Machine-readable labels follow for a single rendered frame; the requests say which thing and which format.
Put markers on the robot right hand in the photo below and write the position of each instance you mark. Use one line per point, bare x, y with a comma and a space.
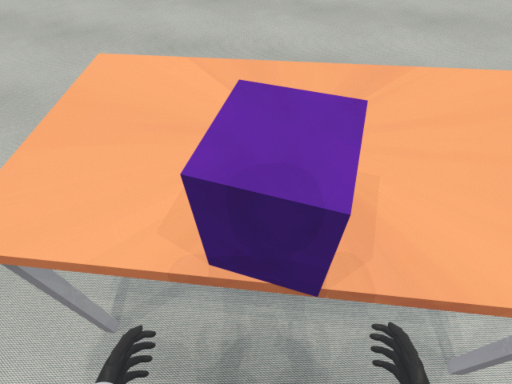
407, 367

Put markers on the table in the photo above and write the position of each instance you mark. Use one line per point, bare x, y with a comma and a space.
96, 187

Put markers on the carton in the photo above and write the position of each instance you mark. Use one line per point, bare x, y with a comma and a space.
271, 183

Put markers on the robot left hand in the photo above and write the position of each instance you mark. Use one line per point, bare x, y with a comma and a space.
116, 366

